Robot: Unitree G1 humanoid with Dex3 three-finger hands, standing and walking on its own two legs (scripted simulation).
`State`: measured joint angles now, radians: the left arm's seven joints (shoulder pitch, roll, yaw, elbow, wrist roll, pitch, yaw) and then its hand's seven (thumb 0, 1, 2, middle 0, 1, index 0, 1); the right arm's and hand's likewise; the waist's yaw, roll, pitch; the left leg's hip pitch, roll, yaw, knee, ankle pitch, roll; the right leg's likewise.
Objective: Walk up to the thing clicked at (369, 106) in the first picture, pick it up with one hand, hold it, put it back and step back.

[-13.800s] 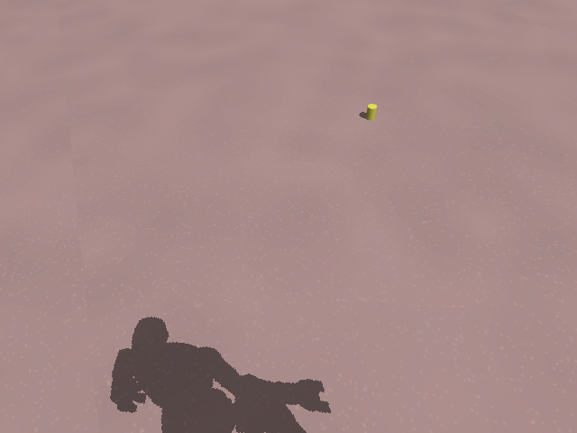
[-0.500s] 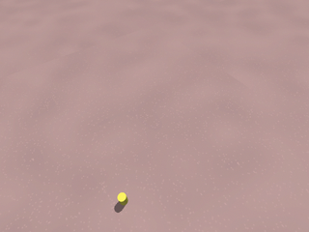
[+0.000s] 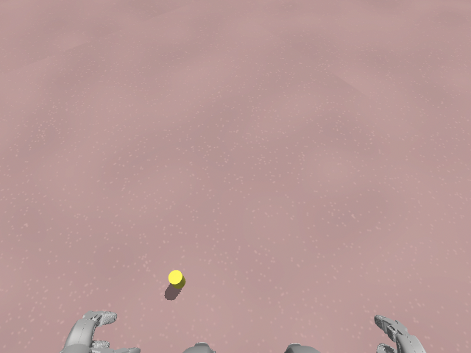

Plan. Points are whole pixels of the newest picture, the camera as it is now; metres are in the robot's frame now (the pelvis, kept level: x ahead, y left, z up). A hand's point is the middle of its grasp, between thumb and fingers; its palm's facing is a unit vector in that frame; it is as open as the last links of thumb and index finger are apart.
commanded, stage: rise first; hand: left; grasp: from above
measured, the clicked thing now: (177, 279) +0.41 +0.25 -0.70
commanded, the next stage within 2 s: none
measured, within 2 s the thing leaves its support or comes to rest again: neither
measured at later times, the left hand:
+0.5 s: hand out of the picture +0.12 +0.26 -0.20, palm faces -0.17 -0.86 -0.48, open 14.1 cm
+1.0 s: hand (131, 320) +0.23 +0.31 -0.39, palm faces -0.44 -0.44 -0.78, open 14.0 cm
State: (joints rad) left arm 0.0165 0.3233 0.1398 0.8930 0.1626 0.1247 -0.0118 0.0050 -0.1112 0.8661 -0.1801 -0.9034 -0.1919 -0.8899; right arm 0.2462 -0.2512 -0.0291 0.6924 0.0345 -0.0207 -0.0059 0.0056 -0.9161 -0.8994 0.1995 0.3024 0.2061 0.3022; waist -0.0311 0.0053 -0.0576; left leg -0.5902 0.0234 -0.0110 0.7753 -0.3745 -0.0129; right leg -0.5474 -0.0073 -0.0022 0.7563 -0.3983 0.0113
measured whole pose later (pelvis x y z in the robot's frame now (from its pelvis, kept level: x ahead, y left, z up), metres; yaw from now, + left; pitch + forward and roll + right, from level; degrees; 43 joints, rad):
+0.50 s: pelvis -0.02 +0.00 -0.07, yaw +0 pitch +20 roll -2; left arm 0.25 0.32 0.13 0.44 0.27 0.22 0.00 0.00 -0.51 0.95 -0.09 -1.05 -0.09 -1.05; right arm 0.18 -0.23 -0.02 0.53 0.01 -0.13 -0.01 0.01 -0.89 -0.90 0.20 0.30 0.21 0.30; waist -0.02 0.01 -0.13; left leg -1.01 0.03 -0.04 1.21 -0.54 -0.01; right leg -0.95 0.00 -0.02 1.17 -0.57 0.02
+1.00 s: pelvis -0.07 +0.00 -0.25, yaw -2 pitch +34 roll -3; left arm -0.29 0.54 0.18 0.78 0.71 -0.14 0.07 0.00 -0.53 0.97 -0.09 -1.09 -0.09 -1.08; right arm 0.06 -0.30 -0.06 0.66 0.00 -0.17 0.04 0.01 -0.91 -0.90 0.20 0.30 0.21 0.30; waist -0.01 0.02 -0.15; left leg -1.83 0.03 -0.07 1.90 -0.67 -0.03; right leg -1.77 0.01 -0.02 1.89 -0.71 0.01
